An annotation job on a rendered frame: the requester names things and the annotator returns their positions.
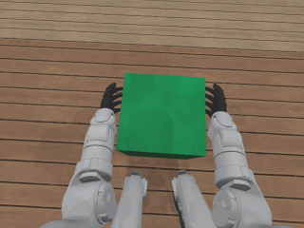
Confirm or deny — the left robot hand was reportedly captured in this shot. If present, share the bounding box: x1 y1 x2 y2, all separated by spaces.
100 83 124 114

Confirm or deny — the left robot forearm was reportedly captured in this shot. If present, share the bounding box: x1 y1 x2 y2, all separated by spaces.
61 108 117 218

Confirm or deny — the right robot forearm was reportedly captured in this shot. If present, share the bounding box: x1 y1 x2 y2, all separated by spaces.
207 111 273 218

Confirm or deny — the robot right upper arm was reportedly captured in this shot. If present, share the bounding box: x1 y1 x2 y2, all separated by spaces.
211 187 294 228

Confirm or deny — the robot right thigh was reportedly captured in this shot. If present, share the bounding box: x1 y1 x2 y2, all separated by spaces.
171 173 218 228

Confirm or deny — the right robot hand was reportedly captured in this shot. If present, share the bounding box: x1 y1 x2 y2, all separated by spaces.
205 84 227 118

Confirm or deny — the right robot foot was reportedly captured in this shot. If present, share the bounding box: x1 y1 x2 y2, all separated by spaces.
173 193 185 228

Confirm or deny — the robot left upper arm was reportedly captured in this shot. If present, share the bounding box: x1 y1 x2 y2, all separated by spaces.
39 180 118 228

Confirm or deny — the carton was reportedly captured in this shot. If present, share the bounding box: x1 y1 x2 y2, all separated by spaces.
116 73 206 160

